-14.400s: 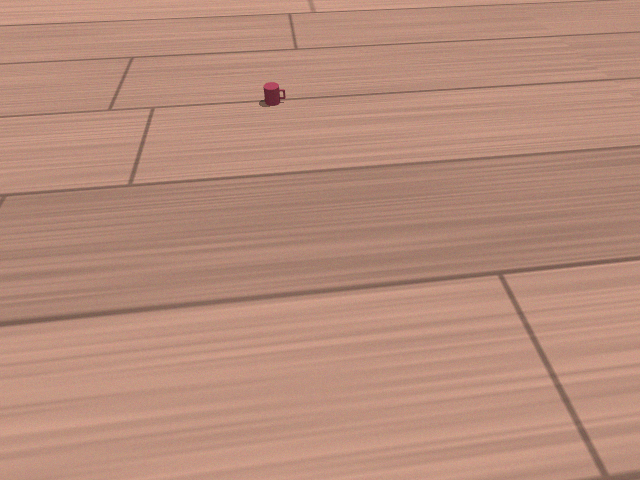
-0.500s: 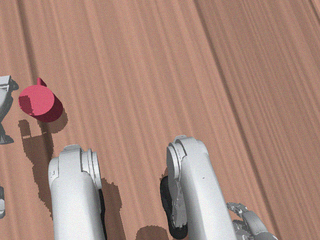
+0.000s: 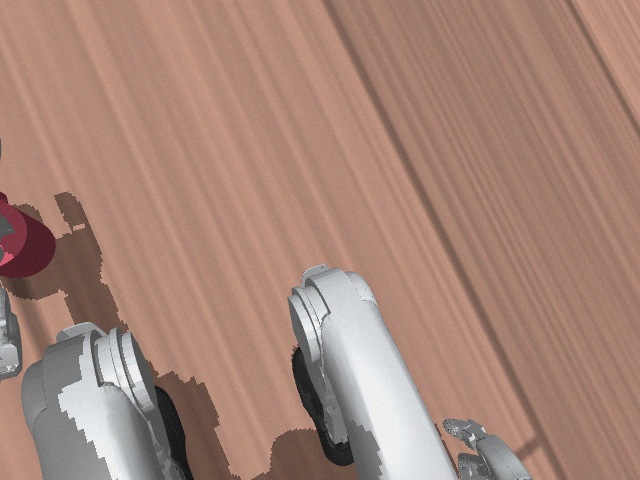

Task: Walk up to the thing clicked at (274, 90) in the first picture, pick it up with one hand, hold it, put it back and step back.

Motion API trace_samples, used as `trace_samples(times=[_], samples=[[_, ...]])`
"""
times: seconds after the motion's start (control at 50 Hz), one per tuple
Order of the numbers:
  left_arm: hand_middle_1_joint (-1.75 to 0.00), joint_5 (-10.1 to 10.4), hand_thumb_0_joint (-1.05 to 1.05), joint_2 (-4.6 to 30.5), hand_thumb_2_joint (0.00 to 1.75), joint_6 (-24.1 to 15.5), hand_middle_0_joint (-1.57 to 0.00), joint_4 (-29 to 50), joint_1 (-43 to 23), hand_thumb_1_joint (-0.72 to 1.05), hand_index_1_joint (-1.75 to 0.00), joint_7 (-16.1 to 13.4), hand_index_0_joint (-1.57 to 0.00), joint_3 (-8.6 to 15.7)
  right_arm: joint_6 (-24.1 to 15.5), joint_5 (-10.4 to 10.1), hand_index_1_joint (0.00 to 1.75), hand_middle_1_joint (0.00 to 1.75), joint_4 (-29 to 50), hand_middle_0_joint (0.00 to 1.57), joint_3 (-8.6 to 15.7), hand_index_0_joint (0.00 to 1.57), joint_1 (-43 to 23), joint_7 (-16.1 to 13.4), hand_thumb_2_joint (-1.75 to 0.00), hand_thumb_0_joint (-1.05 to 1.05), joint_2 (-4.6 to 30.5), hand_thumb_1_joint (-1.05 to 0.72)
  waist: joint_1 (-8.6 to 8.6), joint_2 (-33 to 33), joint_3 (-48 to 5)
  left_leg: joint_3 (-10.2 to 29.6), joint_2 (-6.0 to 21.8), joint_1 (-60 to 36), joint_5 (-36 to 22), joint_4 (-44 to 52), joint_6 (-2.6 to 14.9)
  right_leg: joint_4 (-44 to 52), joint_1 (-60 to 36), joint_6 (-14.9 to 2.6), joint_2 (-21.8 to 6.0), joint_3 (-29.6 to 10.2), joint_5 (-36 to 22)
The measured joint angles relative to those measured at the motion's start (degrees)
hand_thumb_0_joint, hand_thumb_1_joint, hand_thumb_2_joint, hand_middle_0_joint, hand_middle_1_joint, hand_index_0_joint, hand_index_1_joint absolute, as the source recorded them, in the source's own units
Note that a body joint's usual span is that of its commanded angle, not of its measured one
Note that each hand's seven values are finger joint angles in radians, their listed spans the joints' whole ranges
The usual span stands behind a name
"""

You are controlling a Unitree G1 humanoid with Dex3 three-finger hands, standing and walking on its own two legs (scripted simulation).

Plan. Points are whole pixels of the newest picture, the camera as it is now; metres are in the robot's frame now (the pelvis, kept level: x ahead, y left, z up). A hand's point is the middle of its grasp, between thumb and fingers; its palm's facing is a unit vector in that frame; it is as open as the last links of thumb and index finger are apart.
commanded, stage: approach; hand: left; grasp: from above
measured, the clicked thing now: (1, 230) +0.47 +0.32 -0.27
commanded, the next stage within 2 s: close in in 0.04 s
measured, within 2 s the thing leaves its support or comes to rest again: neither
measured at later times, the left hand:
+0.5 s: hand out of the picture +0.41 +0.35 -0.20, palm faces -0.40 -0.12 -0.91, open 14.3 cm
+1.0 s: hand out of the picture +0.45 +0.32 -0.23, palm faces -0.43 -0.13 -0.89, open 14.2 cm
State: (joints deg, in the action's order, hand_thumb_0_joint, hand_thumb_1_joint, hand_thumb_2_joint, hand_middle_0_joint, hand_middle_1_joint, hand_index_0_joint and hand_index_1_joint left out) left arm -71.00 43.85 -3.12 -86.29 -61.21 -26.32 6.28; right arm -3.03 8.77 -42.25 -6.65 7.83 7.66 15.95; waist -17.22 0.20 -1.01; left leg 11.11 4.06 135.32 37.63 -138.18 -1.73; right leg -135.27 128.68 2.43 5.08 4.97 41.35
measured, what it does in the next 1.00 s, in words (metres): stands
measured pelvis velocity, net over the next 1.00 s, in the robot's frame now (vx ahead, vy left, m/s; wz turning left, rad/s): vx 0.00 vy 0.00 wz -0.05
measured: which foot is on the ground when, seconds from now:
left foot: down 0.00-1.00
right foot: down 0.00-1.00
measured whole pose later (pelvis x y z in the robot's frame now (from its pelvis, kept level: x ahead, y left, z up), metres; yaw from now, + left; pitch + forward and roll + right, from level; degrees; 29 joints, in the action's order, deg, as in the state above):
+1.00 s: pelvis +0.00 +0.00 -0.02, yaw -3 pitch +30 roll -10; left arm -69.6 52.1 -10.1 -89.5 -54.2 -28.8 11.5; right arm -7.2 13.2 -41.4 -12.5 7.0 10.8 15.9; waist -18.3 4.9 6.2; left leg 14.8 3.6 135.7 38.7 -143.4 -2.3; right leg -138.3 128.1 3.0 6.1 7.5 41.4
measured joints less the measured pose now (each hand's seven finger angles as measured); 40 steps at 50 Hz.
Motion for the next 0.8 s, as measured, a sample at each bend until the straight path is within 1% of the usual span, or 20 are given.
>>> trace_samples(times=[0.06, 0.12, 0.18, 0.2, 0.24, 0.26, 0.28, 0.32, 0.36, 0.38, 0.42, 0.46, 0.52, 0.56, 0.62, 0.66, 0.74, 0.8], samples=[[-1.06, 3.0, 0.00, 0.9, 1.00, 1.1, -0.08, 1.1, 1.4, -0.56, -1.05, 3.5, -0.08, 0.3, 0.7, -1.0, 0.30, 0.30, 0.5, 0.20, -0.2, 0.20, 0.5, 0.2, -0.90, 0.01, -0.2, -0.92, 0.49, -0.6, 0.9, -0.2, 0.4, -1.1, 0.4, 0.4, 0.29, 0.4, -0.8, 0.01, 0.2, -0.1, 0.1], [-1.07, 5.3, 0.00, 1.9, 0.99, 0.6, -0.07, 2.3, 4.1, -0.55, -1.05, 8.0, -0.08, 0.3, 1.4, -1.7, 0.30, 0.30, 0.9, 0.20, -0.5, 0.20, 0.8, 0.3, -0.90, 0.01, -0.4, -0.92, 1.41, -0.9, 1.7, -0.3, 0.4, -2.0, 0.6, 0.9, 0.56, 0.8, -1.7, -0.05, 0.2, -0.1, 0.3], [-1.08, 7.1, 0.00, 2.4, 0.97, -1.7, -0.07, 4.4, 7.7, -0.54, -1.06, 11.8, -0.08, 0.4, 2.0, -1.9, 0.30, 0.30, 1.3, 0.20, -0.6, 0.20, 1.0, 0.4, -0.89, 0.01, -0.5, -0.92, 2.93, -0.5, 2.3, -0.2, 0.0, -2.5, 0.5, 1.1, 0.26, 1.0, -2.5, -0.25, -0.2, 0.0, 0.5], [-1.08, 7.4, 0.00, 2.5, 0.97, -3.0, -0.07, 5.3, 9.1, -0.54, -1.06, 12.8, -0.08, 0.6, 2.1, -1.8, 0.30, 0.30, 1.4, 0.20, -0.6, 0.20, 0.9, 0.4, -0.89, 0.01, -0.4, -0.92, 3.54, -0.2, 2.6, -0.1, -0.2, -2.7, 0.4, 1.1, 0.07, 1.0, -2.8, -0.33, -0.3, 0.1, 0.6], [-1.09, 7.5, 0.00, 2.7, 0.96, -6.1, -0.07, 7.1, 11.4, -0.53, -1.06, 13.7, -0.09, 0.6, 2.2, -1.5, 0.30, 0.30, 1.4, 0.20, -0.6, 0.20, 0.7, 0.4, -0.89, 0.01, -0.2, -0.92, 4.88, 0.6, 3.2, 0.2, -0.6, -2.9, 0.2, 1.0, -0.23, 0.9, -3.2, -0.42, -0.6, 0.3, 0.6], [-1.09, 7.6, 0.00, 2.7, 0.95, -8.0, -0.07, 8.5, 12.4, -0.53, -1.06, 13.2, -0.08, 0.8, 2.3, -1.3, 0.30, 0.30, 1.3, 0.20, -0.4, 0.20, 0.5, 0.4, -0.89, 0.01, 0.0, -0.91, 5.60, 1.1, 3.5, 0.3, -0.7, -2.9, 0.1, 0.8, -0.34, 0.7, -3.4, -0.42, -0.7, 0.5, 0.7], [-1.09, 7.2, 0.00, 2.8, 0.95, -9.8, -0.07, 9.9, 13.0, -0.53, -1.05, 12.8, -0.07, 0.7, 2.3, -1.0, 0.30, 0.30, 1.2, 0.20, -0.3, 0.20, 0.3, 0.3, -0.89, 0.01, 0.1, -0.91, 6.29, 1.7, 3.7, 0.5, -0.9, -2.8, 0.0, 0.5, -0.45, 0.5, -3.5, -0.40, -0.8, 0.6, 0.7], [-1.08, 5.6, 0.00, 3.1, 0.94, -13.0, -0.08, 11.7, 13.6, -0.52, -1.05, 11.2, -0.07, -0.2, 2.4, -0.5, 0.30, 0.30, 0.8, 0.20, 0.2, 0.20, -0.5, 0.3, -0.89, 0.01, 0.5, -0.91, 7.28, 2.8, 3.7, 0.8, -1.3, -2.5, -0.3, -0.1, -0.55, 0.1, -3.5, -0.28, -1.0, 0.8, 0.7], [-1.08, 3.7, 0.00, 3.4, 0.95, -15.3, -0.08, 10.1, 12.7, -0.52, -1.04, 8.2, -0.07, -1.4, 2.4, 0.2, 0.30, 0.30, 0.2, 0.20, 0.5, 0.20, -1.9, 0.2, -0.89, 0.01, 0.9, -0.91, 7.54, 3.7, 3.4, 1.1, -1.6, -2.0, -0.5, -0.9, -0.44, -0.5, -3.4, -0.06, -1.0, 1.0, 0.6], [-1.07, 2.6, 0.00, 3.5, 0.95, -16.0, -0.08, 8.4, 12.0, -0.52, -1.04, 6.6, -0.07, -1.7, 2.3, 0.5, 0.30, 0.30, 0.0, 0.20, 0.5, 0.20, -2.7, 0.1, -0.89, 0.01, 1.1, -0.91, 7.37, 4.1, 3.2, 1.2, -1.7, -1.7, -0.7, -1.3, -0.36, -0.8, -3.3, 0.04, -1.0, 1.1, 0.6], [-1.06, 0.8, -0.01, 3.8, 0.95, -16.7, -0.08, 5.5, 10.6, -0.53, -1.03, 2.7, -0.06, -1.3, 2.0, 1.1, 0.30, 0.30, 0.1, 0.20, 0.6, 0.20, -4.2, -0.1, -0.89, 0.01, 1.3, -0.91, 6.90, 4.7, 3.0, 1.4, -1.9, -1.0, -0.9, -2.1, -0.17, -1.3, -3.1, 0.11, -1.0, 1.2, 0.5], [-1.05, -1.6, -0.01, 4.2, 0.96, -16.7, -0.08, 2.7, 8.9, -0.53, -1.03, -0.3, -0.05, -1.4, 1.5, 1.6, 0.30, 0.30, 0.2, 0.20, 0.5, 0.20, -5.4, -0.2, -0.89, 0.01, 1.4, -0.91, 6.21, 5.3, 2.7, 1.6, -2.1, -0.4, -1.2, -2.7, 0.02, -1.7, -2.8, 0.04, -1.0, 1.3, 0.3], [-1.03, -4.2, -0.01, 4.6, 0.97, -15.0, -0.08, -1.9, 5.8, -0.52, -1.04, -3.7, -0.03, -2.5, 0.6, 2.3, 0.30, 0.30, 0.2, 0.20, 0.1, 0.20, -6.4, -0.2, -0.89, 0.00, 1.0, -0.91, 4.95, 6.0, 1.8, 1.6, -2.1, 0.5, -1.5, -3.3, 0.25, -2.3, -2.1, -0.05, -1.0, 1.3, 0.1], [-1.03, -5.1, -0.01, 4.8, 0.98, -13.1, -0.08, -4.7, 3.9, -0.52, -1.04, -5.2, -0.03, -3.0, -0.1, 2.6, 0.30, 0.30, 0.2, 0.20, -0.4, 0.20, -6.7, 0.0, -0.89, 0.00, 0.5, -0.91, 3.93, 6.4, 1.4, 1.6, -2.1, 0.9, -1.6, -3.7, 0.28, -2.5, -1.7, -0.12, -0.9, 1.3, 0.0], [-1.03, -5.7, -0.01, 5.3, 0.98, -10.3, -0.08, -8.6, 1.7, -0.51, -1.03, -6.1, -0.04, -3.7, -1.3, 3.0, 0.30, 0.30, 0.4, 0.20, -1.3, 0.20, -6.6, 0.4, -0.89, 0.00, -0.1, -0.90, 2.25, 6.6, 1.3, 1.9, -2.0, 1.4, -1.5, -4.1, 0.29, -2.7, -1.0, -0.06, -0.6, 1.5, -0.2], [-1.03, -5.5, -0.01, 5.7, 0.98, -8.8, -0.08, -9.9, 1.0, -0.50, -1.03, -6.1, -0.05, -3.2, -2.0, 3.2, 0.30, 0.30, 0.7, 0.20, -2.0, 0.20, -6.1, 0.7, -0.89, 0.00, -0.3, -0.90, 1.26, 6.4, 1.8, 2.2, -1.8, 1.8, -1.5, -4.3, 0.32, -2.7, -0.7, 0.19, -0.4, 1.7, -0.4], [-1.04, -4.1, 0.00, 6.1, 0.97, -7.0, -0.08, -8.5, 1.8, -0.49, -1.03, -5.8, -0.06, -0.9, -3.1, 3.7, 0.30, 0.30, 0.8, 0.20, -3.3, 0.20, -4.6, 1.3, -0.90, 0.00, -0.4, -0.90, -0.03, 5.7, 3.6, 2.5, -1.5, 2.0, -1.0, -4.6, 0.39, -2.6, -0.4, 0.64, 0.0, 1.8, -0.4], [-1.04, -2.5, 0.00, 6.3, 0.95, -6.2, -0.08, -7.1, 3.0, -0.49, -1.03, -5.1, -0.07, 0.6, -3.4, 3.9, 0.30, 0.30, 0.6, 0.20, -4.2, 0.20, -3.1, 1.9, -0.90, 0.00, -0.4, -0.90, -0.68, 5.2, 4.7, 2.6, -1.1, 1.7, -0.3, -4.8, 0.30, -2.7, -0.3, 0.92, 0.3, 1.8, -0.2]])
